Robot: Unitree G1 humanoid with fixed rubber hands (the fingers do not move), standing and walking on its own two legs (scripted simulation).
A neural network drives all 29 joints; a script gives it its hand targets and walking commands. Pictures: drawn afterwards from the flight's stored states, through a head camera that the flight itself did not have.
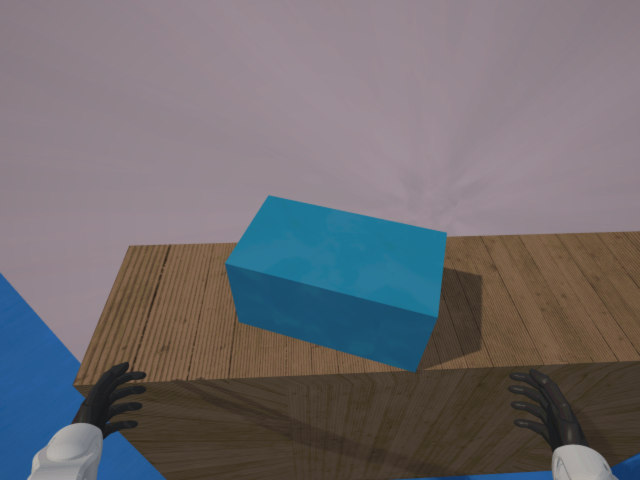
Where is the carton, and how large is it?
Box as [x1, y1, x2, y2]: [225, 195, 446, 371]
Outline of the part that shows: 268,195 225,262 238,320 243,323 411,371 415,371 437,318 446,233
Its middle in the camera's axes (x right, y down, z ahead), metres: +0.03 +0.07 +0.65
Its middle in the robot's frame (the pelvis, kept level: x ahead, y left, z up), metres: +0.43 -0.03 -0.03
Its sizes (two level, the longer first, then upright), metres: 0.308 0.168 0.156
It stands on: a pedestal, 0.67 m high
